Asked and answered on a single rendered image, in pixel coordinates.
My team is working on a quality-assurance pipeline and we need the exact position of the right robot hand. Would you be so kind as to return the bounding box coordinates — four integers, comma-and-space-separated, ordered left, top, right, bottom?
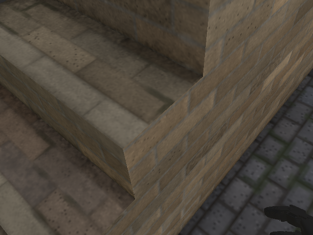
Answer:
264, 205, 313, 235

